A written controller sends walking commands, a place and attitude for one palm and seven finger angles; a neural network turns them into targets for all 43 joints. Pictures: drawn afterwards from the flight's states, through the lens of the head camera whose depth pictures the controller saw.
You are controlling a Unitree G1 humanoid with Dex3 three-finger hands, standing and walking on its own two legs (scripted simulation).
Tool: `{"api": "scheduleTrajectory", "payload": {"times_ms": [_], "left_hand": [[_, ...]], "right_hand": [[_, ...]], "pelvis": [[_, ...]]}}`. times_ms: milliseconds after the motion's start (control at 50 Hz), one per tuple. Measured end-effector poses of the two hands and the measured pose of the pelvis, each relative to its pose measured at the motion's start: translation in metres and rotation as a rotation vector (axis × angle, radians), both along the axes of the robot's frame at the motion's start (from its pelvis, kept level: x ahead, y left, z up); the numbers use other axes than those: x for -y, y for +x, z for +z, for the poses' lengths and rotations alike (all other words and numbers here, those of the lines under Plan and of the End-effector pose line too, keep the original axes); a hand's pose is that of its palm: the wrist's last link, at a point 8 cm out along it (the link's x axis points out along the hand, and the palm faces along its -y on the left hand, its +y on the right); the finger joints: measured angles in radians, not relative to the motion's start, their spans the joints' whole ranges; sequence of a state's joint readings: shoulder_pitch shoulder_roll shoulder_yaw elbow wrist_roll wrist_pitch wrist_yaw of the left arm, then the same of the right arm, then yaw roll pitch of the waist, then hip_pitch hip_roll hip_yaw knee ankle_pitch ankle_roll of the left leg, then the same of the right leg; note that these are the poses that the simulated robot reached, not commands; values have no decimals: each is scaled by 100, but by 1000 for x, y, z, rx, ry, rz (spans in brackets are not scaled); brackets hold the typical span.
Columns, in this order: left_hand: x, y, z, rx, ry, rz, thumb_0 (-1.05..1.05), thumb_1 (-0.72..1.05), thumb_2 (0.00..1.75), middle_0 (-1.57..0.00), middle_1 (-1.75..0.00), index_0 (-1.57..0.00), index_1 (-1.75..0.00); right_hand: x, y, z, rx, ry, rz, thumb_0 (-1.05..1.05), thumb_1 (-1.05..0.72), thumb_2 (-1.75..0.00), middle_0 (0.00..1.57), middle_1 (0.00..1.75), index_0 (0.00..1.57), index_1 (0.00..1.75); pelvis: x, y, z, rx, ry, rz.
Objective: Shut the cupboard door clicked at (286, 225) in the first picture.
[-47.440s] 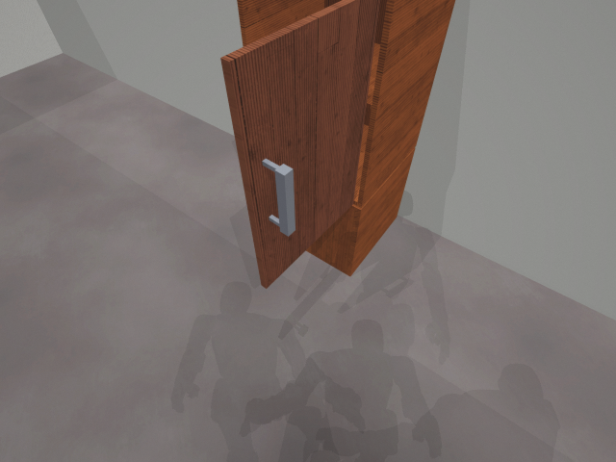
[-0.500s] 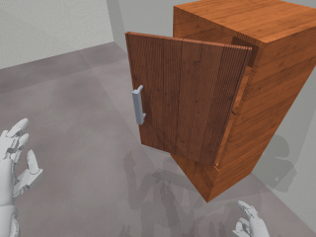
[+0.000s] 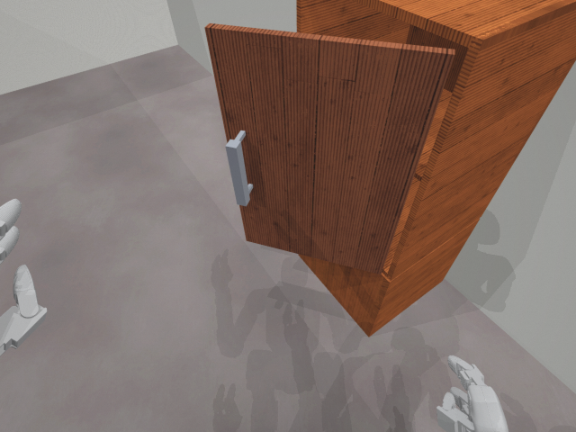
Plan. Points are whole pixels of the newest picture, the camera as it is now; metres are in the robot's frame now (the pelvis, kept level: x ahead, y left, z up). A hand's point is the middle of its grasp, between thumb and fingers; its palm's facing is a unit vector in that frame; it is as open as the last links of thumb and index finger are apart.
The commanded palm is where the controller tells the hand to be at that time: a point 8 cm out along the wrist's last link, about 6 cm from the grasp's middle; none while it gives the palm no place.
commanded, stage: step back with the hand held close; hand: left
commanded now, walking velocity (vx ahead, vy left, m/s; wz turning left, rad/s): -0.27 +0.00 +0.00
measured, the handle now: (242, 169) +0.63 +0.14 -0.03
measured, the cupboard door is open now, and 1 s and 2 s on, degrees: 38 38 38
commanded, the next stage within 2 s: stop stepping back and stand still in 0.88 s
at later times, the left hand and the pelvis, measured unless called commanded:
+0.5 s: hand out of the picture +0.10 +0.25 +0.17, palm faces +0.50 -0.75 -0.44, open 7.5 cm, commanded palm +0.04 +0.28 +0.18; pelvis -0.09 -0.02 -0.02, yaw +2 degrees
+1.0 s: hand out of the picture -0.03 +0.28 +0.16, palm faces +0.56 -0.71 -0.43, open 7.4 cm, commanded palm -0.08 +0.30 +0.18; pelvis -0.19 -0.01 -0.01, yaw +6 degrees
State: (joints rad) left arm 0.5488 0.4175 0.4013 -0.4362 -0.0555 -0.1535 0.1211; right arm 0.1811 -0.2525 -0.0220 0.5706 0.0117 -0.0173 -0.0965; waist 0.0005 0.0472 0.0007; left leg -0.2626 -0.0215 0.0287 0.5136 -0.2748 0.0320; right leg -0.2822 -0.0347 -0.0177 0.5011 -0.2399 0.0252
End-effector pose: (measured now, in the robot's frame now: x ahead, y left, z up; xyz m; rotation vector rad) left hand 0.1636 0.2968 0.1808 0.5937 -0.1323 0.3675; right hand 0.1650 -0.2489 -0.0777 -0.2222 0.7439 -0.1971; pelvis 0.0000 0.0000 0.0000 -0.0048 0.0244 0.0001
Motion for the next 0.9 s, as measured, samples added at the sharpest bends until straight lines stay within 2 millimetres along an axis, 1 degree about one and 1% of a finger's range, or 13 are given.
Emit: {"api": "scheduleTrajectory", "payload": {"times_ms": [60,120,180,260,320,380,480,560,620,720,760,820,900], "left_hand": [[-6,-9,7,26,27,-4,2,89,89,-21,-30,-21,-31],[-10,-21,9,50,35,2,2,89,89,-21,-30,-21,-31],[-12,-36,5,68,24,14,2,89,90,-21,-30,-21,-31],[-12,-58,-5,88,3,35,2,89,90,-21,-30,-21,-31],[-8,-72,-11,109,-4,48,2,89,90,-21,-30,-21,-31],[-1,-84,-12,147,-2,53,2,89,90,-21,-30,-21,-31],[13,-101,-1,218,16,35,2,89,90,-21,-30,-21,-31],[20,-112,9,253,32,-6,2,88,90,-21,-30,-21,-31],[17,-118,11,252,44,-26,1,88,90,-21,-30,-21,-31],[3,-134,6,200,75,-7,1,88,90,-21,-30,-21,-31],[1,-146,6,201,92,4,1,88,90,-21,-30,-21,-31],[0,-175,8,232,131,33,2,88,90,-21,-30,-21,-31],[-2,-213,-2,189,73,103,1,88,90,-21,-30,-21,-31]], "right_hand": [[-4,-6,3,13,1,-4,2,-90,-90,20,30,20,30],[-9,-15,5,32,4,0,2,-90,-90,20,30,20,30],[-13,-25,7,49,7,11,2,-90,-90,20,30,20,30],[-15,-42,5,61,6,30,2,-90,-90,20,30,20,30],[-13,-57,2,59,-1,46,2,-90,-90,20,30,20,30],[-8,-71,-3,48,-9,65,2,-90,-90,20,30,20,30],[4,-94,-9,22,-17,80,2,-90,-90,20,30,20,30],[12,-113,-10,-8,-27,67,2,-90,-90,20,30,20,30],[15,-129,-9,-21,-36,41,2,-90,-90,20,30,20,30],[13,-152,-9,-14,-39,10,2,-90,-90,20,30,20,30],[11,-159,-12,-18,-40,25,2,-90,-90,20,30,20,30],[8,-162,-19,-22,-31,63,2,-90,-90,20,30,20,30],[0,-162,-16,-33,-23,117,2,-90,-90,20,30,20,30]], "pelvis": [[-3,-9,-2,2,2,-4],[-4,-20,-3,7,2,-7],[-4,-32,-5,14,1,-7],[-1,-48,-9,25,-1,0],[3,-60,-13,36,-2,8],[10,-70,-17,46,-3,27],[20,-86,-19,45,4,39],[20,-100,-18,36,11,39],[17,-111,-17,32,7,37],[15,-132,-17,32,-22,62],[18,-138,-20,33,-38,102],[25,-147,-27,14,-31,137],[22,-167,-21,29,-14,128]]}}
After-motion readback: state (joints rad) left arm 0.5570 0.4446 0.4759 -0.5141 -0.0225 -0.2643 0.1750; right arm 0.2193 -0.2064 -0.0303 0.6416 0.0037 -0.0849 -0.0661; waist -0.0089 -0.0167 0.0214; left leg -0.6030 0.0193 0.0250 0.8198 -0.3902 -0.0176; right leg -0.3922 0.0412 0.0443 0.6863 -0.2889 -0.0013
